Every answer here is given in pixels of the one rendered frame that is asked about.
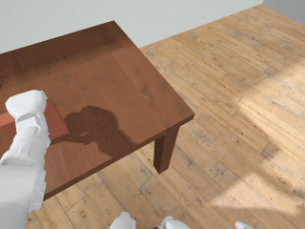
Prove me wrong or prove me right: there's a left robot hand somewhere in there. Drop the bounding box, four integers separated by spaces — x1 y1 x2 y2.
5 90 50 135

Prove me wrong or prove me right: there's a left robot forearm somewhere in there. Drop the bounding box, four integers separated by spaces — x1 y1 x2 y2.
0 110 51 170

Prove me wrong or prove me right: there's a robot right thigh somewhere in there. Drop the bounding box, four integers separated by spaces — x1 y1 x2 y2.
157 219 191 229

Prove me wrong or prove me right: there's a sponge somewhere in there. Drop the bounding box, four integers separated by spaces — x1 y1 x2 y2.
0 98 69 140

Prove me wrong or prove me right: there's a left robot upper arm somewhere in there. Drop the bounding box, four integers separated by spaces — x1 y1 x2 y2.
0 165 47 229

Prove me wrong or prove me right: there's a robot right shin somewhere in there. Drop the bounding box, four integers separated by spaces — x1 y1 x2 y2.
161 216 173 224

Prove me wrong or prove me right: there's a table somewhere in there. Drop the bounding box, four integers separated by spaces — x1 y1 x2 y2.
0 20 195 201

